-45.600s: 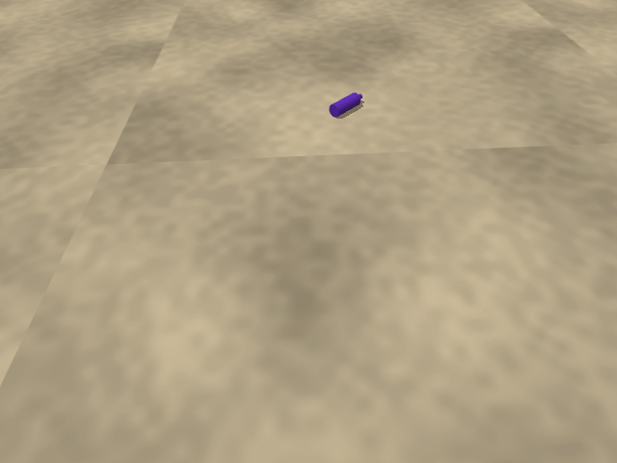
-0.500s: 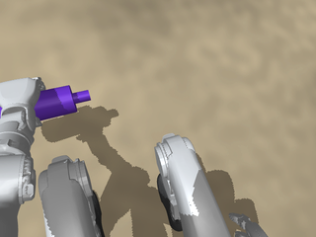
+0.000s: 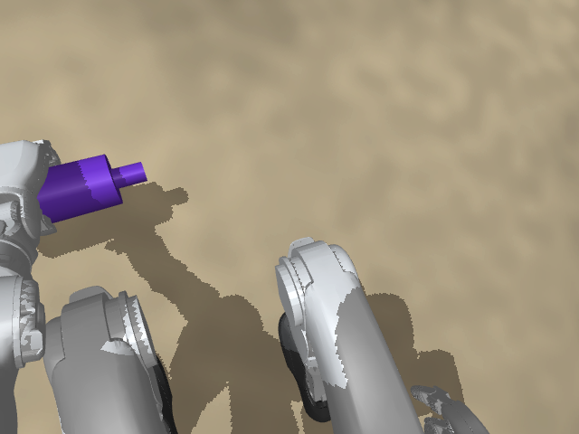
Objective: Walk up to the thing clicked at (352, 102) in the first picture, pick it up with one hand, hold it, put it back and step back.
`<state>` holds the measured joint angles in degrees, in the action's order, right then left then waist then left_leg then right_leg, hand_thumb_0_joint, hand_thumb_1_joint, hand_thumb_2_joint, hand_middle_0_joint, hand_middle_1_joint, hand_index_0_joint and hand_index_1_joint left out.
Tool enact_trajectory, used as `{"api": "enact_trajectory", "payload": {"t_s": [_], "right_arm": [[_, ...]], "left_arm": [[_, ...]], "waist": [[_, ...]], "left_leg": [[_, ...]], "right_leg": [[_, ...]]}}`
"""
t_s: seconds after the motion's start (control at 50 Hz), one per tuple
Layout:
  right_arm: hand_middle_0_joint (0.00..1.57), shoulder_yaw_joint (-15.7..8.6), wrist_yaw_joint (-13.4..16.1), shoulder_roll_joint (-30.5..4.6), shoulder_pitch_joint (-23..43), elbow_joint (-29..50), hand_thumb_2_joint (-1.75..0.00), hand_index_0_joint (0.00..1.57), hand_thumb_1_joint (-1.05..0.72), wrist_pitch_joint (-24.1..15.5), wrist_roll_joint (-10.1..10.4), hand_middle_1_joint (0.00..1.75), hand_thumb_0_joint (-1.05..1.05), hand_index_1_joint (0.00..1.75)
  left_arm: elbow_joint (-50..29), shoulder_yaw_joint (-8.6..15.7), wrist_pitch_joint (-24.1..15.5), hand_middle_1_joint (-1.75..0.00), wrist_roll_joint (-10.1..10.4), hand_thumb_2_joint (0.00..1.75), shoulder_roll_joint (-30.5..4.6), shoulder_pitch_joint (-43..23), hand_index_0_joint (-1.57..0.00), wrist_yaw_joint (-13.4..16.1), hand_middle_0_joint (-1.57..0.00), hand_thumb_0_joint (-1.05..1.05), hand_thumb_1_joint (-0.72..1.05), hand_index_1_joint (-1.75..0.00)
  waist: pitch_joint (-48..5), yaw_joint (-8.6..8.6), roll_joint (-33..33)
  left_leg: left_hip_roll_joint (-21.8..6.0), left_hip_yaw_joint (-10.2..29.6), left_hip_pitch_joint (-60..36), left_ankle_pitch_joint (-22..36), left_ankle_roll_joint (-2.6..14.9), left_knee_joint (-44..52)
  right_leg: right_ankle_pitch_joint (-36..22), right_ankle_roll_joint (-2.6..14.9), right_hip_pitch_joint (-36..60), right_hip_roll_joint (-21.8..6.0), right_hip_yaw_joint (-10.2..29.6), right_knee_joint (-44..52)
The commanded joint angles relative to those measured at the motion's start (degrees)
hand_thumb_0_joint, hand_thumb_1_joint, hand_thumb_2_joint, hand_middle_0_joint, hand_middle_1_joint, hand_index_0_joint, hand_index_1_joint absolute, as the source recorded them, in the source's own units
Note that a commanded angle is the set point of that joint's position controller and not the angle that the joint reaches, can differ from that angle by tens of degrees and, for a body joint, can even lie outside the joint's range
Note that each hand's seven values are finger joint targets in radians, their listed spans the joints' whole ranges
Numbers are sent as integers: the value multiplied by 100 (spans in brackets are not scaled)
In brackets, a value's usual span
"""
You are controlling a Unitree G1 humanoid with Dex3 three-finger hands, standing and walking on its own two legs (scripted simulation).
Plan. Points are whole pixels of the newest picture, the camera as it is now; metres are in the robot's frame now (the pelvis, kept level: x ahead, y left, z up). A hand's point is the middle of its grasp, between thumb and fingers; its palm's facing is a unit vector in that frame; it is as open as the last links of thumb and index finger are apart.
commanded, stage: lower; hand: left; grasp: from above
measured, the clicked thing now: (59, 193) +0.47 +0.23 -0.21
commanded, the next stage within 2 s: rest in 0.06 s
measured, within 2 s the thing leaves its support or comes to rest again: rests again in 1.82 s
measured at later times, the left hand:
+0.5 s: hand (47, 197) +0.47 +0.25 -0.23, palm faces -0.45 -0.11 -0.88, open 10.5 cm
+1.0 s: hand (48, 199) +0.48 +0.26 -0.25, palm faces -0.44 -0.12 -0.89, open 10.4 cm
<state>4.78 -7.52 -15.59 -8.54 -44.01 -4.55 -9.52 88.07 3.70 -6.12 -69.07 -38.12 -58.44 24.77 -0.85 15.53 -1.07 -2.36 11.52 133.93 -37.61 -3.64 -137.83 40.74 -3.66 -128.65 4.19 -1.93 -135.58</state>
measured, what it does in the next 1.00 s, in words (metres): stands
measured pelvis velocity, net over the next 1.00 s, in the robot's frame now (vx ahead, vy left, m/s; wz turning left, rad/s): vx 0.01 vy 0.01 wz -0.08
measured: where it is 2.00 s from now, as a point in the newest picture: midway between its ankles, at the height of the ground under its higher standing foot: (239, 406)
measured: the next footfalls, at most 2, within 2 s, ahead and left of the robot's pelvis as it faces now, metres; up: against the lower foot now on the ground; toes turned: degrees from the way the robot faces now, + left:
none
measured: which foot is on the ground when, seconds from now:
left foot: down 0.00-1.00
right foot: down 0.00-1.00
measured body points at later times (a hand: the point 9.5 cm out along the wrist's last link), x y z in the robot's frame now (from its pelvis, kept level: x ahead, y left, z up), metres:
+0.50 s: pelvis +0.01 +0.01 -0.02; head +0.27 +0.07 +0.34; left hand +0.49 +0.26 -0.18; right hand +0.03 -0.26 -0.12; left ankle +0.08 +0.15 -0.29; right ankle +0.09 -0.13 -0.29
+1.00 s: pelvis +0.01 +0.01 -0.02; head +0.28 +0.09 +0.33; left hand +0.49 +0.26 -0.20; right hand +0.03 -0.25 -0.10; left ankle +0.08 +0.15 -0.29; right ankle +0.09 -0.13 -0.29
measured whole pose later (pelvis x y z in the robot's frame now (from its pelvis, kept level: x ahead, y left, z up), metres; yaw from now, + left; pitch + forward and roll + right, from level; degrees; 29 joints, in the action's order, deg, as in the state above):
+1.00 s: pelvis +0.01 +0.01 -0.02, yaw -4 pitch +31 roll -11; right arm 10.8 -13.5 -17.0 -6.5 -42.5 -10.7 -13.5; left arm 95.5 6.0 -7.3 -69.2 -46.1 -59.5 34.3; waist 5.3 19.8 -4.5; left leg -2.4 15.5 135.7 -40.4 -3.6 -144.0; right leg 41.9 -4.7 -128.7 5.6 -4.6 -138.2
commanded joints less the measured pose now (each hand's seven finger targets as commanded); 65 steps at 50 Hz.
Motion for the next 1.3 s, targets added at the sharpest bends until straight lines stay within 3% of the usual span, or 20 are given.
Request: {"api": "enact_trajectory", "payload": {"t_s": [0.0,0.06,0.12,0.14,0.32,0.4,0.5,0.54,0.58,0.64,0.68,0.72,0.74,0.78,0.84,1.04,1.06,1.1,1.12,1.28], "right_arm": [[20,-359,27,-1351,-1216,1,-90,20,-90,-44,-26,30,0,30],[20,-346,-3,-1376,-1207,3,-90,20,-90,-95,-68,30,0,30],[20,-363,-19,-1423,-1164,36,-90,20,-90,-106,-78,30,0,30],[20,-343,-42,-1384,-1162,32,-90,20,-90,-112,-95,30,0,30],[20,-176,-175,-1467,-1195,5,-89,20,-90,-211,-183,30,0,30],[20,-105,-241,-1496,-1169,25,-90,20,-90,-258,-200,30,0,30],[20,-36,-299,-1628,-1138,92,-90,20,-90,-350,-246,30,0,30],[20,-31,-309,-1606,-1104,79,-90,20,-90,-355,-225,30,0,30],[20,7,-357,-1629,-1083,110,-90,20,-90,-395,-269,30,0,30],[20,14,-386,-1657,-1088,62,-90,20,-90,-409,-254,30,0,30],[20,36,-423,-1605,-1107,53,-90,20,-90,-411,-282,30,0,30],[20,70,-464,-1624,-1079,54,-90,20,-90,-483,-310,30,0,30],[20,67,-451,-1701,-1090,62,-90,20,-90,-472,-298,30,0,30],[20,92,-485,-1672,-1079,60,-90,20,-90,-512,-311,30,0,30],[20,103,-511,-1734,-1108,51,-90,20,-90,-565,-332,30,0,30],[20,195,-588,-1815,-960,59,-90,20,-90,-664,-362,30,0,30],[20,241,-621,-1782,-945,79,-90,20,-90,-684,-392,30,0,30],[20,254,-638,-1834,-941,86,-90,20,-90,-727,-385,30,0,30],[20,254,-620,-1878,-943,79,-90,20,-90,-744,-383,30,0,30],[20,377,-673,-1923,-935,118,-90,20,-90,-825,-433,30,0,30]], "left_arm": [[-988,161,-88,-70,-36,91,-1513,-2168,-111,402,-112,0,73,-71],[-1116,117,-98,-70,-62,91,-1423,-2242,-113,510,-114,0,76,-71],[-1133,320,-70,-70,-13,87,-1649,-2093,-113,658,-113,0,77,-71],[-1054,233,-33,-70,-28,89,-1494,-1984,-113,674,-114,0,77,-71],[-470,156,85,-67,-4,88,-1471,-2142,-112,804,-112,0,76,-67],[-398,255,54,-67,37,89,-1659,-1948,-113,809,-114,0,78,-68],[-344,276,-44,-65,42,87,-1731,-1973,-116,841,-116,0,80,-66],[-492,368,-55,-65,10,89,-1823,-1814,-116,886,-117,0,80,-66],[-444,275,-88,-66,-28,87,-1764,-1981,-117,950,-118,0,83,-66],[-388,388,-106,-62,-3,88,-1832,-1745,-117,1040,-118,0,82,-64],[-274,337,-84,-63,2,88,-1739,-1686,-116,1066,-118,0,81,-64],[-200,196,-93,-63,-2,87,-1713,-1930,-116,1078,-117,0,81,-64],[-175,325,-91,-61,21,86,-1841,-1794,-113,1108,-115,0,78,-63],[-79,202,-101,-60,65,84,-1764,-1903,-115,1114,-116,0,79,-62],[-249,334,-122,-60,50,83,-1968,-1927,-116,1180,-116,0,81,-61],[118,249,-136,-57,15,79,-1979,-1853,-118,1301,-118,0,83,-58],[196,109,-126,-58,2,78,-1876,-1971,-117,1278,-118,0,82,-59],[260,148,-114,-57,16,79,-1969,-1951,-117,1328,-118,0,81,-58],[161,303,-140,-56,79,76,-2142,-1914,-118,1382,-118,0,83,-56],[545,139,-146,-55,61,72,-2104,-2004,-115,1373,-115,0,80,-56]], "waist": [[-4094,90,1739],[-4108,198,1864],[-4092,95,1947],[-4108,131,1975],[-3808,365,1864],[-3858,302,1932],[-3571,441,1973],[-3820,332,2127],[-3670,471,2208],[-3716,407,2164],[-3714,427,2176],[-3473,581,2134],[-3467,505,2095],[-3341,592,2096],[-3516,563,2185],[-3337,642,2317],[-3271,733,2261],[-3165,727,2150],[-3230,643,2165],[-3058,844,2021]], "left_leg": [[29,-908,-2780,875,475,1022],[23,-891,-2896,894,456,978],[30,-886,-2831,793,445,975],[18,-902,-2878,850,438,940],[-5,-792,-2778,1018,460,733],[-14,-777,-2724,1082,458,731],[-17,-740,-2659,958,451,649],[-38,-690,-2947,1084,423,704],[-39,-672,-2916,1019,409,665],[-42,-660,-2841,1093,426,682],[-66,-653,-2812,1164,420,686],[-71,-630,-2787,1077,430,612],[-69,-620,-2721,1127,441,629],[-80,-621,-2638,1053,444,582],[-94,-575,-2843,1139,422,600],[-113,-499,-2884,1066,386,657],[-130,-493,-2835,1053,406,573],[-122,-505,-2774,1032,419,542],[-131,-486,-2764,1061,416,592],[-167,-429,-2629,980,441,485]], "right_leg": [[-1544,478,2141,41,-740,1421],[-1610,475,2068,48,-774,1358],[-1445,494,1984,39,-789,1351],[-1536,485,2052,42,-770,1329],[-1783,455,1939,88,-890,1184],[-1835,449,2187,117,-890,1166],[-1705,471,2028,124,-1009,1173],[-1813,464,2078,156,-1038,1105],[-1784,482,1963,153,-1088,1063],[-1887,447,2101,184,-1065,1104],[-1972,440,2180,201,-1049,1084],[-1921,434,1982,195,-1092,1095],[-1958,426,2037,190,-1091,1129],[-1924,419,2055,189,-1063,1110],[-1971,423,2140,201,-1117,1110],[-1883,448,2014,231,-1226,1059],[-1938,434,2059,246,-1195,1041],[-1929,415,2058,244,-1187,1083],[-1918,415,2120,255,-1202,1127],[-1900,388,2210,289,-1212,1106]]}}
